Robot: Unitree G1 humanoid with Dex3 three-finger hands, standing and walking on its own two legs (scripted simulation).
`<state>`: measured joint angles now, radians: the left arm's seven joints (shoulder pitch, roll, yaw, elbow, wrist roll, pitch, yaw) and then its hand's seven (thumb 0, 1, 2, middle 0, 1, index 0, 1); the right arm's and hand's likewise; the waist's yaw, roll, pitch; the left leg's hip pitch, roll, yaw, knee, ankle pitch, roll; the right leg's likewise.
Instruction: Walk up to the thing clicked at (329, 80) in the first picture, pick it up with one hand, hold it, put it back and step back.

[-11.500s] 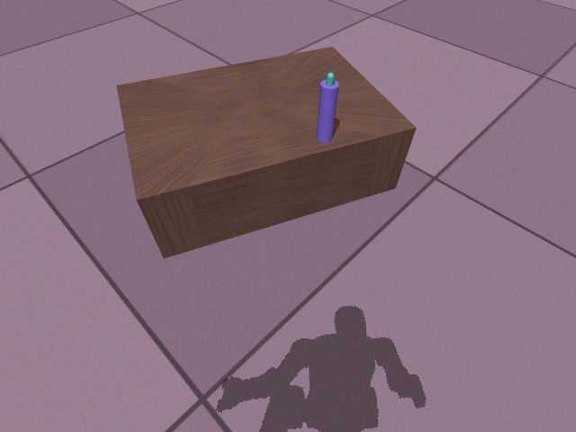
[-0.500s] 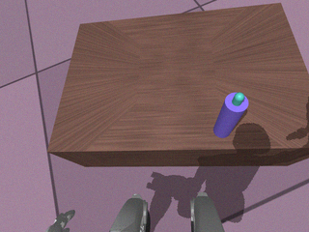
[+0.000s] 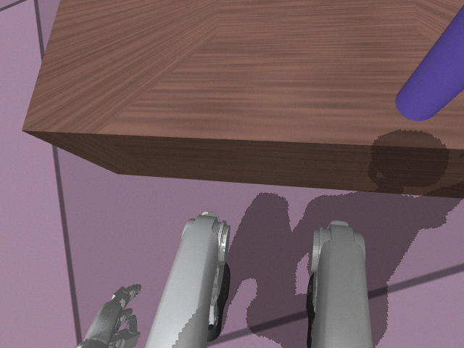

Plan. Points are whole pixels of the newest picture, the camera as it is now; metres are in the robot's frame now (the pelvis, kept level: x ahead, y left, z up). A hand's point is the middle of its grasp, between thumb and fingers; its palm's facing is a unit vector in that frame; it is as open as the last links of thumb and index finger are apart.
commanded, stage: close in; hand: right
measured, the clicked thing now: out of the picture +0.51 -0.26 +0.06
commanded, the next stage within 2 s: rest palm in 0.52 s
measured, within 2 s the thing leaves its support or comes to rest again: neither
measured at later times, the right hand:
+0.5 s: hand out of the picture +0.47 -0.28 +0.01, palm faces +0.22 +0.98 +0.00, open 17.3 cm
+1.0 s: hand (449, 91) +0.48 -0.27 +0.01, palm faces +0.23 +0.97 -0.01, open 16.4 cm
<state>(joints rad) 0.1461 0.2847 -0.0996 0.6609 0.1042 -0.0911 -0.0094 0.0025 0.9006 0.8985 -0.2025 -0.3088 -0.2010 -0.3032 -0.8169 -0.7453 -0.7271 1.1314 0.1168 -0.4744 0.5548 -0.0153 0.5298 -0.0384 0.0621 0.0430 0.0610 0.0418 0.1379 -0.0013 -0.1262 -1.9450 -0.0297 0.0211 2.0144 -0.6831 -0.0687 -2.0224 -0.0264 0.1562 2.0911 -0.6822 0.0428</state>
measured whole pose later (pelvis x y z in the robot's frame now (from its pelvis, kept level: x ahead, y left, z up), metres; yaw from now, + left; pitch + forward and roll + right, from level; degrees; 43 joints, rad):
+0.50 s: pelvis +0.00 +0.01 +0.00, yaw -1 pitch +35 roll +5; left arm 0.16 0.30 -0.01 0.65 0.06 -0.02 -0.02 0.00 0.91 0.88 -0.20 -0.31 -0.21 -0.29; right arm -0.74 -0.51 -0.55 0.90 0.14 -0.43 0.30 -0.01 0.50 -0.01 0.08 0.03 0.07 0.03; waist 0.11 -0.01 -0.18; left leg -1.97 -0.03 0.00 2.03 -0.69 -0.06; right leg -2.02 -0.03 0.13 2.08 -0.69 0.05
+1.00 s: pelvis +0.00 +0.01 -0.01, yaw -2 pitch +35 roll +4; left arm 0.14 0.28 0.01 0.66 0.07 0.02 -0.03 0.00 0.89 0.91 -0.20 -0.31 -0.20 -0.30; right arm -0.76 -0.46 -0.51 0.88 0.11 -0.43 0.23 -0.01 0.51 0.00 0.31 0.12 0.30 0.12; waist 0.11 -0.01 -0.17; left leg -1.99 -0.02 -0.01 2.06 -0.69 -0.06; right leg -2.04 -0.02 0.12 2.10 -0.68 0.05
